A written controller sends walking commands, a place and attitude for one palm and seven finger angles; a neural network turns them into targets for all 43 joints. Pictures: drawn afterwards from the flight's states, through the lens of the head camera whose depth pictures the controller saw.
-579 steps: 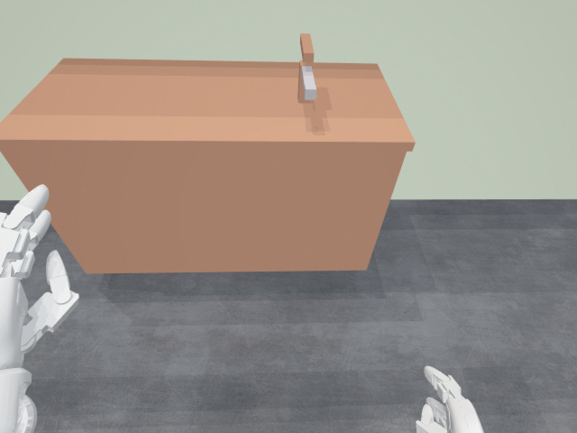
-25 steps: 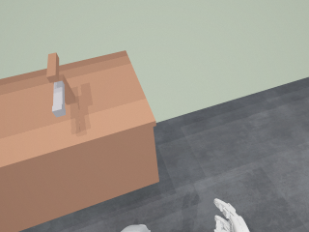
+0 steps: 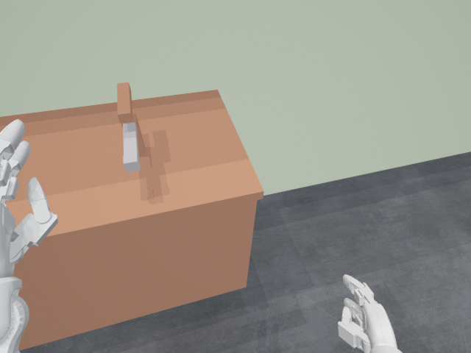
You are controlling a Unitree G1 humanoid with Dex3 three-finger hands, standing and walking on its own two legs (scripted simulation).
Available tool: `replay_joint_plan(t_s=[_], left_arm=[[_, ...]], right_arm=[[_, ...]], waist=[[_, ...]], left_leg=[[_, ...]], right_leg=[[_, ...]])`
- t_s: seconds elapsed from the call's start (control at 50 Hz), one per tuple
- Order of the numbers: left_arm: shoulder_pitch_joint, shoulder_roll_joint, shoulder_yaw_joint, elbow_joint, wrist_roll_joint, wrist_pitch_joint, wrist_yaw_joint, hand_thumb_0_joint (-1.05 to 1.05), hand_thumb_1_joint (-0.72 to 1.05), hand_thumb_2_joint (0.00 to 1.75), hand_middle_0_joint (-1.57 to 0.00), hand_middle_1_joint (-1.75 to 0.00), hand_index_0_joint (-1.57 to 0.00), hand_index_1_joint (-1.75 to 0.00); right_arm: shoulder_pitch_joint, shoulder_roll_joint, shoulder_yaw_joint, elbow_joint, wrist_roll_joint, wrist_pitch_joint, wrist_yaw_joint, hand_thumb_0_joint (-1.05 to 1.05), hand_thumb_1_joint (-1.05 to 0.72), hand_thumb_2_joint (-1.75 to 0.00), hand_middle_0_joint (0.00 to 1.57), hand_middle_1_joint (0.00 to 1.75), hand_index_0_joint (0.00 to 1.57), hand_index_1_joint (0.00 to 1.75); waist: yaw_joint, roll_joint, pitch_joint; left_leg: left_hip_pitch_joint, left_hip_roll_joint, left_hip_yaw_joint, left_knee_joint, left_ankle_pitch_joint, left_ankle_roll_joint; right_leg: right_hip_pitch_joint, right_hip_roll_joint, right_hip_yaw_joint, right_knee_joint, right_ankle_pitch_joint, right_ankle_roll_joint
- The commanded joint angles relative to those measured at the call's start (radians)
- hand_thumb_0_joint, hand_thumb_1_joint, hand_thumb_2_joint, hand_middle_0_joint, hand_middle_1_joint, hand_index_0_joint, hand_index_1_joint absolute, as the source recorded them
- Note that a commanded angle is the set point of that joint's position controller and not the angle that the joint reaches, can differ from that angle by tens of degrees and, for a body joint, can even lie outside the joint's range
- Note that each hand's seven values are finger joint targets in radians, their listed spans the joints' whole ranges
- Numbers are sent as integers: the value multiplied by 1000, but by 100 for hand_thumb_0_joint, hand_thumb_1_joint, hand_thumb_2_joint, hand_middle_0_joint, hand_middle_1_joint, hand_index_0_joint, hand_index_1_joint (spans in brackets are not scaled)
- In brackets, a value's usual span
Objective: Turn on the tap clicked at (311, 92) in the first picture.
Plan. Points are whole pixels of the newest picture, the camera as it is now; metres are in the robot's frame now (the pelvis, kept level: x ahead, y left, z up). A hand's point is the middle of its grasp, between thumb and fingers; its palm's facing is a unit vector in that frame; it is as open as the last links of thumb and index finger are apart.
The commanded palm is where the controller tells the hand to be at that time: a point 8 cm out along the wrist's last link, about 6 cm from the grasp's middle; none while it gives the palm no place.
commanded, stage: come to a stop and stand still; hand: left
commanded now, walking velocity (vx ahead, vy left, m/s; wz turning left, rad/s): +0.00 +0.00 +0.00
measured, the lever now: (131, 163) +0.46 +0.27 +0.05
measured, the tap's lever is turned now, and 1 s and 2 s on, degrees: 0 0 0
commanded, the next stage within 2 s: look again from close up in 0.64 s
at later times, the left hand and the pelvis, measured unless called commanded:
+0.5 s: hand (61, 216) +0.24 +0.26 +0.16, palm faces +0.38 -0.84 -0.39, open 7.4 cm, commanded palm +0.19 +0.30 +0.18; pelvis +0.02 +0.02 +0.01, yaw +0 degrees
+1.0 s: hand (66, 219) +0.24 +0.26 +0.15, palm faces +0.39 -0.84 -0.37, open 7.4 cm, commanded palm +0.19 +0.29 +0.18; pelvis +0.03 +0.01 +0.01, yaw +0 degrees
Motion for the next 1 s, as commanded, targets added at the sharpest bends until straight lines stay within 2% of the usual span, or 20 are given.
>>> replay_joint_plan(t_s=[0.0,0.08,0.1,0.12,0.2,0.28,0.32,0.4,0.48,0.56,0.6,0.66,0.7,0.74,0.76,0.82,0.88,0.9,0.98], left_arm=[[-40,159,72,-98,7,-10,0,0,90,90,-20,-30,-20,-30],[-65,173,84,-161,17,-6,0,0,90,90,-20,-30,-20,-30],[-91,201,104,-203,18,-8,1,0,90,90,-20,-30,-20,-30],[-94,186,90,-226,19,-9,2,0,90,90,-20,-30,-20,-30],[-74,193,90,-295,22,-11,9,0,90,90,-20,-30,-20,-30],[13,172,88,-259,19,-10,13,0,90,90,-20,-30,-20,-30],[42,165,87,-225,15,-3,11,0,90,90,-20,-30,-20,-30],[54,161,87,-195,9,4,3,0,90,90,-20,-30,-20,-30],[37,158,76,-192,2,8,-1,0,90,90,-20,-30,-20,-30],[-5,165,67,-234,1,9,4,0,90,90,-20,-30,-20,-30],[-11,189,87,-251,0,9,9,0,90,90,-20,-30,-20,-30],[-2,168,74,-248,-3,12,11,0,90,90,-20,-30,-20,-30],[25,176,87,-220,-5,17,12,0,90,90,-20,-30,-20,-30],[31,153,70,-194,-7,23,9,0,90,90,-20,-30,-20,-30],[19,147,62,-192,-7,25,8,0,90,90,-20,-30,-20,-30],[14,146,58,-179,-6,29,7,0,90,90,-20,-30,-20,-30],[8,154,63,-189,-7,33,8,0,90,90,-20,-30,-20,-30],[0,170,73,-201,-7,34,8,0,90,90,-20,-30,-20,-30],[0,157,59,-224,-8,36,10,0,90,90,-20,-30,-20,-30]], right_arm=[[-64,-129,-47,-143,0,-20,-20,0,-90,-90,20,30,20,30],[-81,-113,-32,-156,-5,-9,-27,0,-90,-90,20,30,20,30],[-87,-113,-28,-158,-10,-9,-30,0,-90,-90,20,30,20,30],[-87,-109,-25,-161,-11,-14,-31,0,-90,-90,20,30,20,30],[-96,-109,-21,-156,-20,-32,-29,0,-90,-90,20,30,20,30],[-77,-113,-31,-133,-21,-35,-24,0,-90,-90,20,30,20,30],[-75,-115,-37,-127,-19,-27,-22,0,-90,-90,20,30,20,30],[-73,-122,-48,-123,-10,-3,-20,0,-90,-90,20,30,20,30],[-79,-119,-50,-136,-4,15,-24,0,-90,-90,20,30,20,30],[-84,-120,-49,-147,-4,22,-29,0,-90,-90,20,30,20,30],[-88,-120,-49,-149,-6,25,-32,0,-90,-90,20,30,20,30],[-83,-116,-49,-155,-5,28,-31,0,-90,-90,20,30,20,30],[-86,-116,-50,-152,-6,34,-33,0,-90,-90,20,30,20,30],[-83,-113,-50,-154,-3,38,-31,0,-90,-90,20,30,20,30],[-82,-114,-50,-153,-2,41,-29,0,-90,-90,20,30,20,30],[-86,-112,-50,-151,0,45,-29,0,-90,-90,20,30,20,30],[-84,-114,-50,-152,1,48,-30,0,-90,-90,20,30,20,30],[-94,-114,-50,-153,0,48,-30,0,-90,-90,20,30,20,30],[-90,-110,-50,-154,4,49,-30,0,-90,-90,20,30,20,30]], waist=[[-24,-18,-41],[-18,51,-67],[-17,77,-75],[-16,86,-84],[-11,126,-138],[-8,69,-178],[-9,45,-172],[-16,11,-164],[-17,8,-134],[-18,51,-118],[-16,65,-128],[-16,57,-132],[-13,58,-132],[-15,24,-120],[-18,27,-111],[-18,18,-104],[-16,9,-118],[-15,25,-122],[-17,17,-122]], left_leg=[[21,33,-67,-192,-255,-3],[-1,44,-86,-256,-342,4],[-14,43,-92,-275,-348,1],[-8,43,-95,-278,-350,2],[39,29,-77,-251,-239,2],[97,5,-31,-163,-29,-2],[107,0,-21,-140,56,-8],[125,-3,-9,-120,155,-8],[131,-5,-2,-130,122,-3],[124,-12,-4,-148,74,-3],[122,-15,-8,-151,68,-3],[135,-17,-7,-147,88,-4],[127,-18,-5,-148,79,-3],[126,-17,-6,-147,67,-3],[121,-19,-6,-150,56,-5],[118,-15,-12,-164,13,-4],[118,-20,-15,-162,32,-1],[115,-24,-11,-161,36,-2],[125,-26,-9,-155,39,0]], right_leg=[[-71,1,32,-131,-86,-10],[-15,17,17,-107,-63,-6],[7,22,10,-95,-54,-5],[20,24,7,-87,-39,-5],[59,18,1,-83,33,-11],[73,-2,8,-109,144,-17],[68,-6,8,-116,177,-17],[60,-7,-1,-118,228,-11],[36,-4,1,-137,209,-7],[37,0,3,-143,190,-10],[51,0,1,-142,187,-10],[56,3,-1,-145,199,-11],[62,0,3,-153,196,-11],[51,-1,6,-165,188,-11],[46,0,5,-170,178,-10],[40,3,6,-178,147,-10],[57,5,5,-175,163,-9],[63,4,4,-176,165,-8],[62,3,3,-179,165,-8]])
